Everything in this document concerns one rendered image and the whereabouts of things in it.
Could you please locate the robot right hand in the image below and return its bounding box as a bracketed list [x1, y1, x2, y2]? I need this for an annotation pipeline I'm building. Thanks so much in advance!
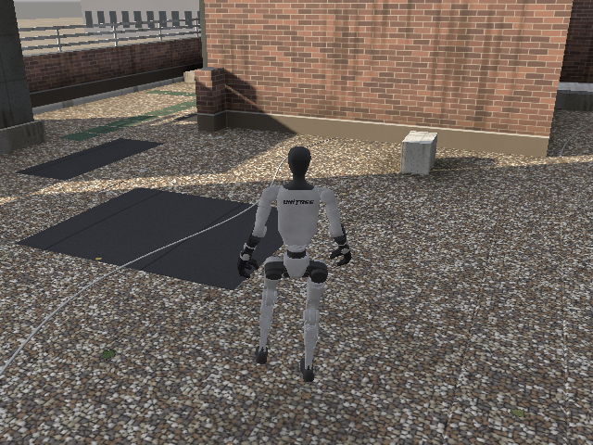
[330, 249, 352, 266]

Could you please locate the right robot upper arm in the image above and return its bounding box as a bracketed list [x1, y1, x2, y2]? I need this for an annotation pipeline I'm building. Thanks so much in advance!
[318, 187, 344, 237]

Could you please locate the right robot thigh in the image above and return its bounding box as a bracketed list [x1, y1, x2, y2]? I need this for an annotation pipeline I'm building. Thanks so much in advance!
[303, 260, 328, 325]

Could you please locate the right robot shin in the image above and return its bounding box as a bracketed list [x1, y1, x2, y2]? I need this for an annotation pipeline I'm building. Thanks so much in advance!
[304, 310, 320, 370]

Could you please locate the robot right forearm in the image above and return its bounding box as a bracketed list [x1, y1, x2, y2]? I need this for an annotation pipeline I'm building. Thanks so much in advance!
[334, 223, 350, 254]

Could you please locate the left robot upper arm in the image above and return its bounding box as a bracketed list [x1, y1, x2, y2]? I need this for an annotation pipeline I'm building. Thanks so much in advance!
[252, 186, 280, 237]

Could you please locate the robot left forearm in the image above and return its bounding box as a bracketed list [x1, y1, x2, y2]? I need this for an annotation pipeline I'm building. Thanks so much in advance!
[240, 223, 260, 261]

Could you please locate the robot left hand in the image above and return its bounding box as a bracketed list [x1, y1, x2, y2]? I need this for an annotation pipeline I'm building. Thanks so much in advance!
[237, 256, 259, 279]

